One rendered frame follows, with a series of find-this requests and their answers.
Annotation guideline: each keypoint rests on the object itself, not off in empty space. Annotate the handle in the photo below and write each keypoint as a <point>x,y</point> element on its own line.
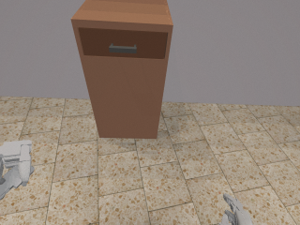
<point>122,49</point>

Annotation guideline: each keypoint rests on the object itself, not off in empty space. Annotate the drawer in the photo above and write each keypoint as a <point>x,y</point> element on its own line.
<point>149,44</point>

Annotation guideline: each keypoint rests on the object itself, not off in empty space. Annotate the right robot hand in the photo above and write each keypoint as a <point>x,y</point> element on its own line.
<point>240,216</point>

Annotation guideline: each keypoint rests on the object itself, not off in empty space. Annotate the cabinet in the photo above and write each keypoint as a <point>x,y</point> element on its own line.
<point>125,92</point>

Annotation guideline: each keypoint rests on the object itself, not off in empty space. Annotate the left robot hand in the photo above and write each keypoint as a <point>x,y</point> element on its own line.
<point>15,155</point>

